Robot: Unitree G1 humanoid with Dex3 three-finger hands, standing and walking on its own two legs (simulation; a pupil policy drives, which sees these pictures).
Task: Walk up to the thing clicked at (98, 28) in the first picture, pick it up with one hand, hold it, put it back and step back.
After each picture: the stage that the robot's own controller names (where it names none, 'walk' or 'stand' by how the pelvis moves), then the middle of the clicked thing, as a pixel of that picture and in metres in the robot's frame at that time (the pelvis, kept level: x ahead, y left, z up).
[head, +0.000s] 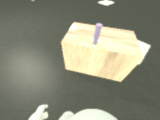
stand; (96, 34) +0.93 -0.03 -0.02
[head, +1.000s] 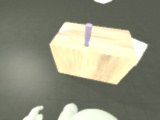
rise first; (87, 36) +0.82 +0.10 +0.00
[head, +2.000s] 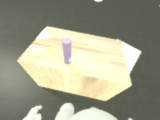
stand; (67, 52) +0.50 +0.22 +0.00
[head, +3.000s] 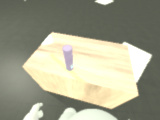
stand; (68, 59) +0.46 +0.20 +0.00
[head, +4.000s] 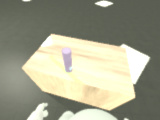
stand; (67, 61) +0.45 +0.20 -0.02
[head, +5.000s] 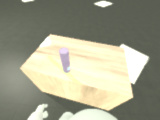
stand; (65, 61) +0.45 +0.22 -0.02
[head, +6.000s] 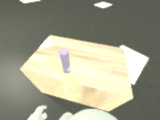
stand; (65, 62) +0.45 +0.22 -0.02
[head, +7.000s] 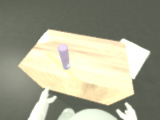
rise first; (64, 58) +0.45 +0.23 -0.02
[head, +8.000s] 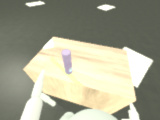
rise first; (67, 63) +0.44 +0.22 -0.02
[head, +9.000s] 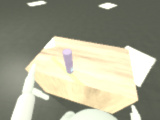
go down; (68, 62) +0.44 +0.22 -0.02
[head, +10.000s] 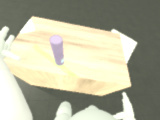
go down; (58, 52) +0.45 +0.21 +0.02
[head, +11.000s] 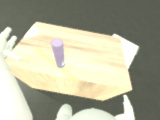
approach; (59, 55) +0.44 +0.21 +0.03
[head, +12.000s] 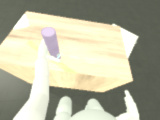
close; (53, 47) +0.46 +0.23 +0.06
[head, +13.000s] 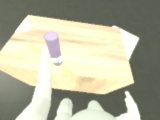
lift; (55, 51) +0.44 +0.21 +0.06
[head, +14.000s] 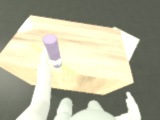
lift; (54, 54) +0.42 +0.22 +0.06
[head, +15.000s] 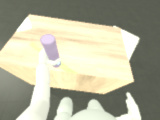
lift; (52, 53) +0.41 +0.22 +0.07
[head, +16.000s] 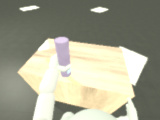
lift; (64, 59) +0.34 +0.17 +0.17
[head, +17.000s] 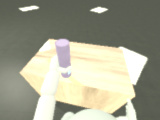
hold; (64, 61) +0.33 +0.17 +0.16
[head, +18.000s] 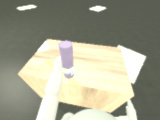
crouch; (67, 62) +0.34 +0.15 +0.15
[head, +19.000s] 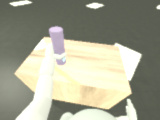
crouch; (59, 48) +0.41 +0.21 +0.17
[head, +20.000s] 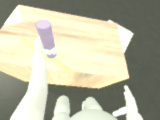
lower; (48, 42) +0.48 +0.24 +0.06
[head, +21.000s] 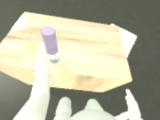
lower; (52, 48) +0.45 +0.23 +0.07
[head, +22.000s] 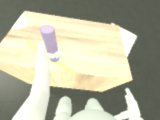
lower; (51, 46) +0.46 +0.23 +0.07
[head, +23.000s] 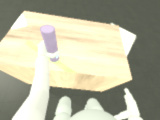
lower; (51, 46) +0.46 +0.23 +0.07
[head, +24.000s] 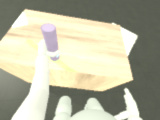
loosen; (52, 45) +0.47 +0.23 +0.07
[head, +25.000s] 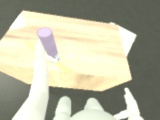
withdraw; (50, 48) +0.45 +0.22 +0.07
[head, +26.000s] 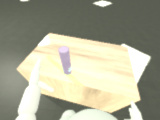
sink last; (65, 62) +0.42 +0.21 +0.03
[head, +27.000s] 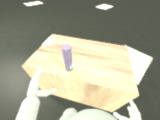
stand; (67, 59) +0.45 +0.21 +0.03
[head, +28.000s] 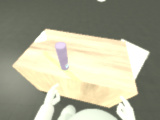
stand; (63, 58) +0.43 +0.22 +0.04
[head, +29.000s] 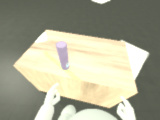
stand; (63, 57) +0.44 +0.22 +0.04
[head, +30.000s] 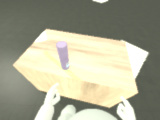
stand; (63, 57) +0.44 +0.22 +0.05
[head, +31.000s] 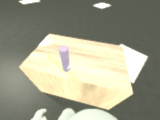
stand; (65, 60) +0.45 +0.23 +0.00
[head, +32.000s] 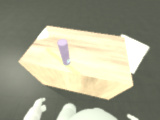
walk; (64, 53) +0.48 +0.23 +0.00
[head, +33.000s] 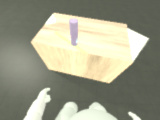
walk; (74, 33) +0.69 +0.20 +0.01
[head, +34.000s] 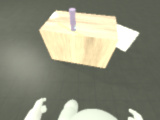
stand; (72, 20) +1.00 +0.30 +0.01
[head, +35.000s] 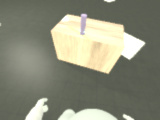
stand; (83, 25) +1.05 +0.18 -0.02
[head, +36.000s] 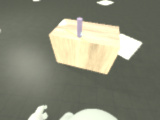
stand; (79, 28) +1.05 +0.21 -0.02
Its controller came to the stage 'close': yes
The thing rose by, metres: 0.19
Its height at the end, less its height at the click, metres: +0.00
